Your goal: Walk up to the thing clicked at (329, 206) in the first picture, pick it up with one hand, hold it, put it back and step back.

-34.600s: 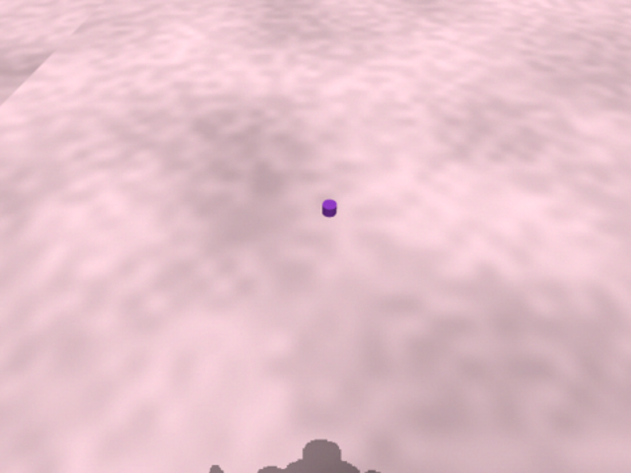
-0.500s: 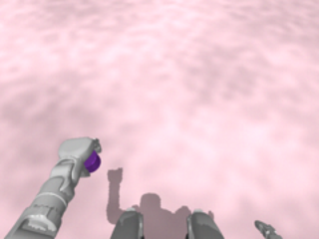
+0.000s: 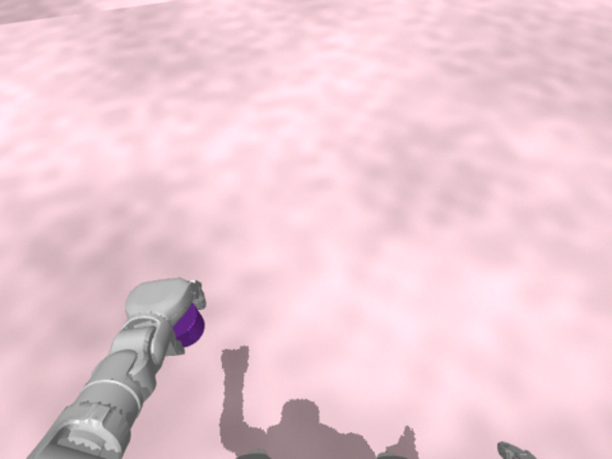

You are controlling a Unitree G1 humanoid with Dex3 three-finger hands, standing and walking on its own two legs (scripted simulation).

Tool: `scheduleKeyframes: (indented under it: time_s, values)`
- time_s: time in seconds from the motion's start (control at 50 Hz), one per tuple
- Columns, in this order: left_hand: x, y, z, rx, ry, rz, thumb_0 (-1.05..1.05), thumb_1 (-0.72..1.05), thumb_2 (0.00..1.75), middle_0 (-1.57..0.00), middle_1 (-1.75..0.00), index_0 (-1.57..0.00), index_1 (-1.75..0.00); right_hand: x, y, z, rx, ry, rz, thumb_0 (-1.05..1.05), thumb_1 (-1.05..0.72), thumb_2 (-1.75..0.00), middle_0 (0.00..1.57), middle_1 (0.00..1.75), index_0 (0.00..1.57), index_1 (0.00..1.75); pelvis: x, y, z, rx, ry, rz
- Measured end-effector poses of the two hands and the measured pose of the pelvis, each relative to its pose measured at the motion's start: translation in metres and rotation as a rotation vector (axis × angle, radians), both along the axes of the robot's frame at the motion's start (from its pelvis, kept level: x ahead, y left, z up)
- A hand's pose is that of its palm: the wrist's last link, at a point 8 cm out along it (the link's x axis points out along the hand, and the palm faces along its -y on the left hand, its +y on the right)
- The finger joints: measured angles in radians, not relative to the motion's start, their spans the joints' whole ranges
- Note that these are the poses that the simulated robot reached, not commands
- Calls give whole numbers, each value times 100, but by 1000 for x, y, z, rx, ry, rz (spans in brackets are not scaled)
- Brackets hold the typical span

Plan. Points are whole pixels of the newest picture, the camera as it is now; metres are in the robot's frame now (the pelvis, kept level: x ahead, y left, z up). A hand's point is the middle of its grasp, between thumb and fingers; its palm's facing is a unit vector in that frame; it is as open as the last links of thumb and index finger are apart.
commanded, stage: hold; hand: left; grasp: from above
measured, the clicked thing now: (180, 322) +0.33 +0.22 -0.10
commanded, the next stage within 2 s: crouch in 1.84 s
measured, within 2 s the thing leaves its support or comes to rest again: neither
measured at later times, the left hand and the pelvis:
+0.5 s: hand (165, 316) +0.31 +0.22 -0.03, palm faces -0.45 -0.06 -0.89, open 8.8 cm; pelvis +0.01 +0.00 +0.02, yaw -1 degrees
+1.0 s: hand (161, 321) +0.30 +0.22 -0.01, palm faces -0.45 -0.06 -0.89, open 8.8 cm; pelvis +0.00 +0.00 +0.03, yaw -1 degrees
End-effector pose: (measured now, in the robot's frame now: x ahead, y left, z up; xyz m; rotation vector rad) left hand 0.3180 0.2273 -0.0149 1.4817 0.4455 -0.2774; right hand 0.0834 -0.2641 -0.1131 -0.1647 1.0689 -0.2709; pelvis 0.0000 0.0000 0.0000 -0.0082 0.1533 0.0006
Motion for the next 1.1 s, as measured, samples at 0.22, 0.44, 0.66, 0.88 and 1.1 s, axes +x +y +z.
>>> scheduleKeyframes:
  time_s: [0.22,0.44,0.66,0.88,1.1]
  values:
    - [7,-2,23,0,6,-19,1,20,43,-79,-63,-72,-55,22,0,15,7,-52,5,1,-90,-90,21,30,20,30,8,0,11,5,-39,-6]
    - [4,-4,39,2,8,-38,1,20,44,-78,-64,-71,-56,36,4,23,21,-85,17,1,-90,-90,21,30,20,30,10,0,18,9,-72,-12]
    - [-3,-7,50,-1,3,-46,1,20,45,-77,-66,-70,-57,41,6,29,31,-105,30,1,-90,-90,21,30,20,30,6,-1,23,11,-98,-14]
    - [-12,-9,56,-5,5,-53,1,20,45,-77,-66,-70,-57,45,8,33,36,-121,39,1,-90,-90,21,30,20,30,2,-2,26,13,-115,-16]
    - [-14,-8,66,-2,-7,-57,1,20,46,-76,-67,-69,-58,52,11,37,44,-145,46,1,-90,-90,20,30,20,30,2,-2,28,14,-130,-17]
